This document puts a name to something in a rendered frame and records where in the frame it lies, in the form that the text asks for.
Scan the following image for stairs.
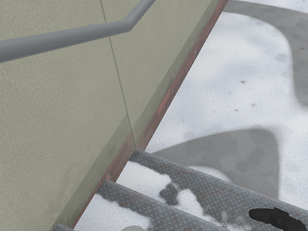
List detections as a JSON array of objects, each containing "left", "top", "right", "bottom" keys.
[{"left": 54, "top": 148, "right": 308, "bottom": 231}]

